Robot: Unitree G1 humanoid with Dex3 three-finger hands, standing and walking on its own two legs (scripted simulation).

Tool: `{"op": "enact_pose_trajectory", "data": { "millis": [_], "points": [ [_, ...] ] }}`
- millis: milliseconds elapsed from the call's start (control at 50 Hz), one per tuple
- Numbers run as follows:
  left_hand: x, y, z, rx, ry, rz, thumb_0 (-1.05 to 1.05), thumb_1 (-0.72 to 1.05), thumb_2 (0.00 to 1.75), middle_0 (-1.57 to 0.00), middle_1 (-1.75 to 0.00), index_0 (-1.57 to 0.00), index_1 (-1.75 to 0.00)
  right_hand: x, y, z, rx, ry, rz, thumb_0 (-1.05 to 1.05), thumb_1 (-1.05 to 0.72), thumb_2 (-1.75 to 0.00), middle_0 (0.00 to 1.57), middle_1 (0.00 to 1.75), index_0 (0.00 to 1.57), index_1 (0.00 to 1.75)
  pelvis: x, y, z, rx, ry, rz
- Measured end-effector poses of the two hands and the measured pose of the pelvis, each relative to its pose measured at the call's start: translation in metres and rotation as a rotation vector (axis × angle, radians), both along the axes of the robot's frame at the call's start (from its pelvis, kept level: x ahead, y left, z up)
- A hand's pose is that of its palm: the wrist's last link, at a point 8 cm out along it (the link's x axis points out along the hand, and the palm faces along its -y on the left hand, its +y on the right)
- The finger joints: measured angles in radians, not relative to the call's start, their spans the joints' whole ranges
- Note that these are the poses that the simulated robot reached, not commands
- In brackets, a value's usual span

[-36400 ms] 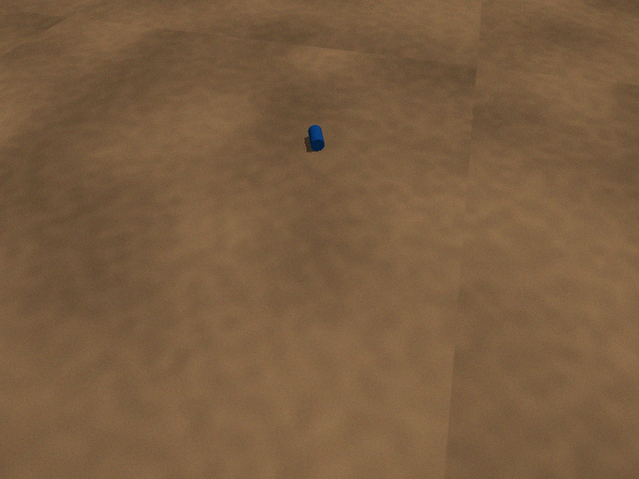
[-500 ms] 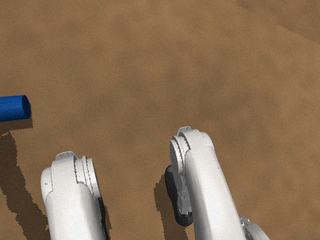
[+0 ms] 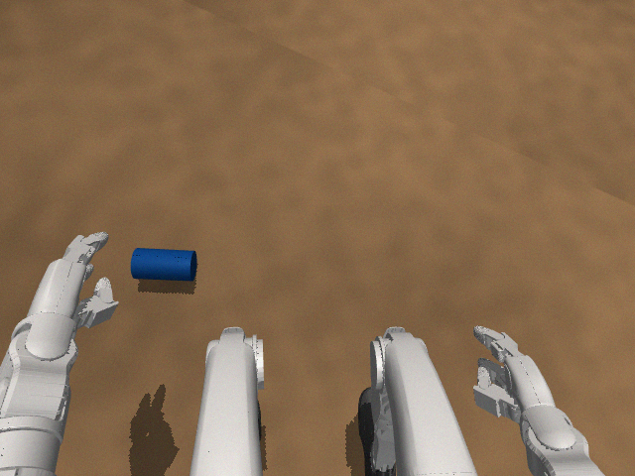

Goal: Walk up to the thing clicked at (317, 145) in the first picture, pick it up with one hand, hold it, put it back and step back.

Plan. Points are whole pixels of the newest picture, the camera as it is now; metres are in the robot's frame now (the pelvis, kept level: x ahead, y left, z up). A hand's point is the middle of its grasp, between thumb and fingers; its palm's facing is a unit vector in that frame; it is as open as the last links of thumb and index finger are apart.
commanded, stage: home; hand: left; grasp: from above
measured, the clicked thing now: (165, 264) +0.49 +0.32 -0.48
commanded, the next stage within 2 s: none
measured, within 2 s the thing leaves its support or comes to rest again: neither
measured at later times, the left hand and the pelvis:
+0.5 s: hand (108, 344) +0.25 +0.19 +0.10, palm faces +0.14 -0.97 -0.21, open 7.4 cm; pelvis +0.06 -0.01 +0.17, yaw +4 degrees
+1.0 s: hand (100, 402) +0.21 +0.17 +0.15, palm faces +0.16 -0.97 -0.19, open 7.4 cm; pelvis +0.07 -0.02 +0.20, yaw +5 degrees
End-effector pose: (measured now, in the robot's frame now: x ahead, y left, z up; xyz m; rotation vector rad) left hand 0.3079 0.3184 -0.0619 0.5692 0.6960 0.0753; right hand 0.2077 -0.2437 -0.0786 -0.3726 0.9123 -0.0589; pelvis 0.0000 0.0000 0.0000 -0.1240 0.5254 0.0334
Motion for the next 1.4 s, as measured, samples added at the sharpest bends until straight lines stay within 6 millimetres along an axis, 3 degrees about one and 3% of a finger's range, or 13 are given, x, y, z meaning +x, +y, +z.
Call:
{"op": "enact_pose_trajectory", "data": {
  "millis": [160,400,520,640,740,920,1400],
  "points": [
    [-0.041,-0.025,0.055,-0.170,0.053,0.186,0.01,0.88,0.89,-0.21,-0.30,-0.21,-0.30,0.024,0.019,0.065,0.046,-0.120,0.004,0.00,-0.90,-0.90,0.20,0.30,0.20,0.30,0.015,-0.005,0.058,0.023,-0.064,0.022],
    [-0.067,-0.063,0.152,-0.318,0.089,0.318,0.01,0.90,0.90,-0.21,-0.30,-0.20,-0.30,0.005,0.013,0.145,0.037,-0.151,-0.101,0.01,-0.90,-0.90,0.20,0.30,0.20,0.30,0.050,-0.011,0.142,0.051,-0.188,0.041],
    [-0.080,-0.080,0.197,-0.342,0.082,0.312,0.01,0.90,0.90,-0.21,-0.30,-0.20,-0.30,0.002,0.002,0.182,0.018,-0.205,-0.144,0.01,-0.90,-0.90,0.20,0.30,0.20,0.30,0.065,-0.012,0.174,0.064,-0.252,0.045],
    [-0.093,-0.091,0.231,-0.349,0.051,0.300,0.01,0.90,0.90,-0.21,-0.30,-0.20,-0.30,0.015,-0.004,0.207,0.017,-0.289,-0.146,0.01,-0.90,-0.90,0.20,0.30,0.20,0.30,0.075,-0.013,0.191,0.077,-0.303,0.048],
    [-0.104,-0.095,0.241,-0.351,0.048,0.304,0.01,0.90,0.90,-0.21,-0.30,-0.20,-0.30,0.032,-0.003,0.220,0.030,-0.359,-0.114,0.01,-0.90,-0.90,0.20,0.30,0.20,0.30,0.077,-0.016,0.197,0.086,-0.331,0.055],
    [-0.116,-0.097,0.238,-0.357,0.060,0.324,0.01,0.90,0.90,-0.21,-0.30,-0.20,-0.30,0.050,0.001,0.229,0.042,-0.417,-0.045,0.01,-0.90,-0.90,0.20,0.30,0.20,0.30,0.073,-0.021,0.197,0.096,-0.353,0.063],
    [-0.111,-0.093,0.239,-0.353,0.054,0.299,0.01,0.90,0.90,-0.21,-0.29,-0.20,-0.30,0.026,0.002,0.219,0.030,-0.355,-0.079,0.01,-0.90,-0.90,0.20,0.30,0.20,0.30,0.072,-0.016,0.198,0.091,-0.357,0.057]
  ]
}}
